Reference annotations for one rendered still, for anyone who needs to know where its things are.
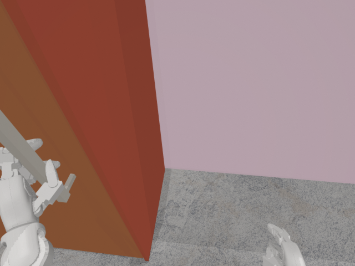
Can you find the robot left forearm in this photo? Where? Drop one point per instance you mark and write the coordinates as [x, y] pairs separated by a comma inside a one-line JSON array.
[[26, 245]]

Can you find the robot left hand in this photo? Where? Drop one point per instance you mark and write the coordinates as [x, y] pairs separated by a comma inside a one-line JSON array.
[[16, 194]]

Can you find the robot right hand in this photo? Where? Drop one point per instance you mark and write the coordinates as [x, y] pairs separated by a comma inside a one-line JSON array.
[[287, 255]]

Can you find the wardrobe door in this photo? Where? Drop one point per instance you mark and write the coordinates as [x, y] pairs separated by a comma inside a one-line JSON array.
[[89, 221]]

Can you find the handle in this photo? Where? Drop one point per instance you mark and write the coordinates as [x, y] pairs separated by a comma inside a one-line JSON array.
[[14, 142]]

